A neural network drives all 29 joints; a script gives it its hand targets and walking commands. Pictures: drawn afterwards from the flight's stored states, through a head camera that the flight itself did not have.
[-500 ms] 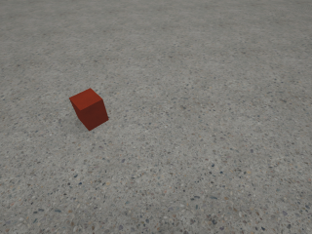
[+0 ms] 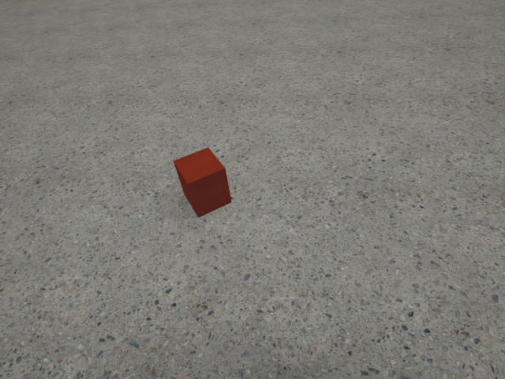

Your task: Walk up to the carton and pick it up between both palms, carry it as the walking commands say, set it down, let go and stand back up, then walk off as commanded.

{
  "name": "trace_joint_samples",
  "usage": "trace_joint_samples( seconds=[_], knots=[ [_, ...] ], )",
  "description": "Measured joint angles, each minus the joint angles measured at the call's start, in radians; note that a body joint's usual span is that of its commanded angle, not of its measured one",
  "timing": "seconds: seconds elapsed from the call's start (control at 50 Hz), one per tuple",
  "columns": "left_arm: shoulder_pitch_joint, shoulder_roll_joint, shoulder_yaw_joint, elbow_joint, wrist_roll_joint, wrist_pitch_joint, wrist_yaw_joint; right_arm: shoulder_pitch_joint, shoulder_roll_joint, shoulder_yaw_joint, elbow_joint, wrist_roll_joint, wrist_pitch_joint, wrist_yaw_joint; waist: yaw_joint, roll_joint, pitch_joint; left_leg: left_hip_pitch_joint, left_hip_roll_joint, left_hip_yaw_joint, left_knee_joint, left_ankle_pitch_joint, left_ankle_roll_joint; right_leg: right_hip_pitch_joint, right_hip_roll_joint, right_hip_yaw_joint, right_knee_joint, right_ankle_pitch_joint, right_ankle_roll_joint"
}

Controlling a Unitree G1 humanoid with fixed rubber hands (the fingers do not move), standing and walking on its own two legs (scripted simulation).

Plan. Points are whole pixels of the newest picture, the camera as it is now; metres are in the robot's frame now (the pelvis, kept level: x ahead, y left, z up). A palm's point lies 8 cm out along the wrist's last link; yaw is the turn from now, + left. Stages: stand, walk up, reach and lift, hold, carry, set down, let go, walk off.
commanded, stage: walk up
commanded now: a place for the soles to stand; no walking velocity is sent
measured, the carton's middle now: (203, 182) +1.23 +0.32 -0.62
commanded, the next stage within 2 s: none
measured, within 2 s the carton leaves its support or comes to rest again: neither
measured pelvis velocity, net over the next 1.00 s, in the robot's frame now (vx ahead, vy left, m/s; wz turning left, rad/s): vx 0.33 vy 0.10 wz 0.21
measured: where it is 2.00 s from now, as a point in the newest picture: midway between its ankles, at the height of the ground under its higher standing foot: (231, 292)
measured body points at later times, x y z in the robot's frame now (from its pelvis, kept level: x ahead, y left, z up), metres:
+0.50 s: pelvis +0.17 +0.05 +0.00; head +0.19 +0.06 +0.45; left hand +0.18 +0.39 -0.11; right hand +0.38 -0.24 -0.07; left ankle +0.20 +0.18 -0.71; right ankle +0.19 -0.07 -0.67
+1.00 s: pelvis +0.33 +0.10 -0.01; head +0.34 +0.11 +0.44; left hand +0.34 +0.45 -0.11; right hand +0.52 -0.21 -0.08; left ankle +0.35 +0.21 -0.71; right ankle +0.37 -0.02 -0.66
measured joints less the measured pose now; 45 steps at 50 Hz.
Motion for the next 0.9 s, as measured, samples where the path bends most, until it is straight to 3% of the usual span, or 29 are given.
trace_joint_samples(
  seconds=[0.06, 0.14, 0.26, 0.32, 0.34, 0.38, 0.44, 0.54, 0.58, 0.62, 0.66, 0.7, 0.8, 0.84, 0.86, 0.9],
  knots=[
    [0.025, -0.002, 0.006, -0.012, -0.004, -0.01, 0.007, -0.02, -0.01, 0.01, 0.011, 0.007, -0.005, 0.003, 0.027, 0.047, 0.01, -0.081, 0.028, -0.018, 0.118, 0.074, -0.01, 0.065, 0.012, -0.047, -0.034, -0.038, 0.003],
    [0.063, 0.018, 0.018, -0.009, -0.009, -0.01, 0.004, -0.06, -0.02, 0.013, 0.005, 0.008, -0.015, 0.009, 0.05, 0.052, 0.014, -0.156, 0.089, 0.026, 0.054, 0.082, -0.038, 0.134, -0.008, -0.09, -0.07, -0.069, 0.013],
    [0.116, 0.055, 0.015, -0.017, -0.012, -0.002, -0.005, -0.148, -0.028, 0.014, -0.021, 0.014, -0.02, 0.028, 0.087, 0.007, 0.036, -0.163, 0.138, 0.079, -0.199, 0.131, -0.034, 0.223, -0.061, -0.129, -0.089, -0.132, 0.053],
    [0.134, 0.072, 0.008, -0.021, -0.018, 0.011, -0.006, -0.185, -0.022, 0.015, -0.034, 0.017, -0.031, 0.026, 0.1, -0.051, 0.043, -0.114, 0.107, 0.12, -0.293, 0.251, -0.031, 0.239, -0.121, -0.125, -0.026, -0.202, 0.077],
    [0.134, 0.071, 0.005, -0.021, -0.022, 0.017, -0.005, -0.197, -0.021, 0.014, -0.039, 0.015, -0.038, 0.02, 0.103, -0.076, 0.052, -0.102, 0.085, 0.136, -0.287, 0.281, -0.033, 0.22, -0.152, -0.102, 0.044, -0.222, 0.062],
    [0.124, 0.05, -0.001, -0.022, -0.028, 0.029, -0.004, -0.209, -0.025, 0.013, -0.065, 0.017, -0.053, 0.001, 0.094, -0.092, 0.067, -0.095, 0.064, 0.148, -0.247, 0.231, -0.033, 0.121, -0.142, 0.002, 0.276, -0.189, 0.024],
    [0.08, 0.032, -0.025, -0.027, -0.033, 0.037, -0.006, -0.192, -0.016, 0.013, -0.084, 0.036, -0.061, -0.02, 0.064, -0.105, 0.087, -0.057, 0.047, 0.145, -0.245, 0.186, -0.023, -0.013, -0.098, 0.088, 0.478, -0.165, 0.011],
    [0.037, 0.025, -0.034, -0.051, -0.038, 0.027, -0.023, -0.137, -0.01, 0.024, -0.066, 0.019, -0.052, -0.031, 0.03, -0.117, 0.073, -0.013, 0.051, 0.161, -0.243, 0.134, -0.028, -0.106, -0.087, 0.093, 0.213, -0.187, 0.001],
    [0.041, 0.025, -0.024, -0.055, -0.023, 0.015, -0.025, -0.112, -0.024, 0.02, -0.062, 0.014, -0.044, -0.029, 0.016, -0.092, 0.061, -0.019, 0.072, 0.153, -0.18, 0.077, -0.024, -0.085, -0.065, 0.078, 0.09, -0.061, 0.003],
    [0.052, 0.026, -0.013, -0.059, -0.005, 0.002, -0.016, -0.082, -0.031, 0.011, -0.046, 0.013, -0.03, -0.035, 0.003, -0.05, 0.037, -0.075, 0.076, 0.095, -0.037, -0.005, -0.005, -0.076, -0.047, 0.043, 0.111, -0.024, 0.025],
    [0.054, 0.029, -0.007, -0.061, 0.001, 0.001, -0.01, -0.061, -0.034, 0.011, -0.014, 0.011, -0.02, -0.036, 0.01, -0.019, 0.023, -0.135, 0.067, 0.058, 0.109, 0.003, -0.005, -0.044, -0.038, 0.011, 0.115, -0.08, 0.034],
    [0.065, 0.036, 0.001, -0.066, 0.0, 0.0, -0.007, -0.056, -0.035, 0.016, 0.011, 0.009, -0.025, -0.029, 0.027, -0.002, 0.014, -0.173, 0.081, 0.075, 0.153, 0.008, -0.005, -0.009, -0.033, -0.004, 0.102, -0.109, 0.032],
    [0.092, 0.076, 0.01, -0.055, -0.013, 0.01, -0.011, -0.076, -0.024, 0.024, 0.014, 0.014, -0.058, -0.014, 0.051, -0.022, 0.006, -0.181, 0.104, 0.132, -0.066, -0.01, -0.006, 0.065, -0.07, -0.02, 0.092, -0.167, 0.057],
    [0.102, 0.095, 0.007, -0.05, -0.017, 0.02, -0.012, -0.092, -0.02, 0.022, 0.009, 0.012, -0.073, -0.013, 0.064, -0.06, 0.011, -0.14, 0.085, 0.162, -0.151, 0.14, -0.004, 0.075, -0.104, 0.005, 0.135, -0.213, 0.063],
    [0.106, 0.095, 0.006, -0.043, -0.023, 0.027, -0.011, -0.099, -0.022, 0.019, 0.002, 0.006, -0.083, -0.018, 0.069, -0.079, 0.013, -0.13, 0.072, 0.183, -0.144, 0.168, -0.002, 0.053, -0.119, 0.036, 0.199, -0.214, 0.039],
    [0.102, 0.073, 0.001, -0.023, -0.028, 0.044, -0.006, -0.111, -0.031, 0.017, -0.018, 0.007, -0.095, -0.031, 0.059, -0.086, 0.016, -0.113, 0.064, 0.204, -0.121, 0.122, 0.002, -0.025, -0.084, 0.128, 0.381, -0.19, 0.01]
  ],
)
